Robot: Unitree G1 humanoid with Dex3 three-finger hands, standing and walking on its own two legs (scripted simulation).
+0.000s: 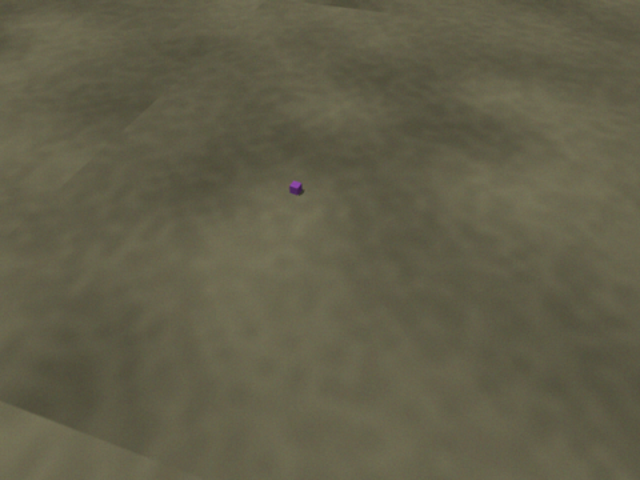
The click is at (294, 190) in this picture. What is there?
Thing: cube
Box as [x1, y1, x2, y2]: [289, 181, 301, 194]
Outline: 293,181 289,186 290,192 298,194 301,190 301,183
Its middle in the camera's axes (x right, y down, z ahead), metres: -0.11 -0.24 +1.82
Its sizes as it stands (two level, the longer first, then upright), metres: 0.042 0.042 0.042
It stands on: the floor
